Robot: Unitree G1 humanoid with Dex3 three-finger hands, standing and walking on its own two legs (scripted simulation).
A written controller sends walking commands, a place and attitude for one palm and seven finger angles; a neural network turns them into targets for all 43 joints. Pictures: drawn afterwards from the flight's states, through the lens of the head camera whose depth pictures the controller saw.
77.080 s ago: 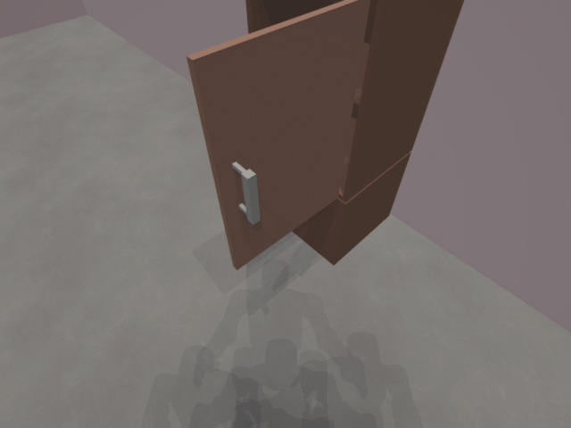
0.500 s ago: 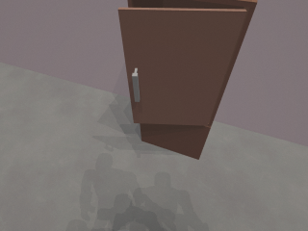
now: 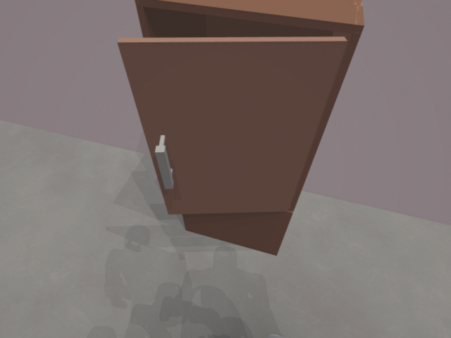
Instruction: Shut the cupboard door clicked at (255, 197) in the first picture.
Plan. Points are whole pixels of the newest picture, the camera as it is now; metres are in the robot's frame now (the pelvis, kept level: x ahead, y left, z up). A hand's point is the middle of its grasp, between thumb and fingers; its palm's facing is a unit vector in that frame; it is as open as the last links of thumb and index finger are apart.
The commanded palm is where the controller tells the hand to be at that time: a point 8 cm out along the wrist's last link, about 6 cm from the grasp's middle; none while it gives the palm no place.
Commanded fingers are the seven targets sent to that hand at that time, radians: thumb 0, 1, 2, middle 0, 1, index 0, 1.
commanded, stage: come to a stop and stand still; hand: left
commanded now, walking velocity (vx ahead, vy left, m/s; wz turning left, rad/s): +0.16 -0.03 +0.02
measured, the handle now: (166, 162) +0.52 +0.17 -0.05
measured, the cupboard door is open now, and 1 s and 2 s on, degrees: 18 18 18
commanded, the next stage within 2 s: look again from close up in 1.36 s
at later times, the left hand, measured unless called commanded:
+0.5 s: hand out of the picture +0.10 +0.20 -0.19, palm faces +0.10 -0.97 -0.20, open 7.3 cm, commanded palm none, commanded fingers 0.00 0.90 0.90 -0.20 -0.30 -0.20 -0.30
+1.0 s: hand out of the picture +0.04 +0.14 -0.17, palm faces +0.02 -0.98 -0.18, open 7.4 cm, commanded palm none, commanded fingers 0.00 0.90 0.90 -0.20 -0.30 -0.20 -0.30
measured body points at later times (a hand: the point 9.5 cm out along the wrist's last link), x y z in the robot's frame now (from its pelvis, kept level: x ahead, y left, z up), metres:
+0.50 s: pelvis +0.06 +0.01 -0.01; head +0.09 +0.03 +0.44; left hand +0.10 +0.25 -0.17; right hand +0.17 -0.24 -0.14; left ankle +0.09 +0.10 -0.74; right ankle +0.07 -0.12 -0.72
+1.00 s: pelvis +0.04 -0.02 +0.00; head +0.04 -0.02 +0.45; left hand +0.04 +0.20 -0.16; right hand +0.02 -0.26 -0.15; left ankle +0.09 +0.10 -0.74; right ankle +0.00 -0.15 -0.74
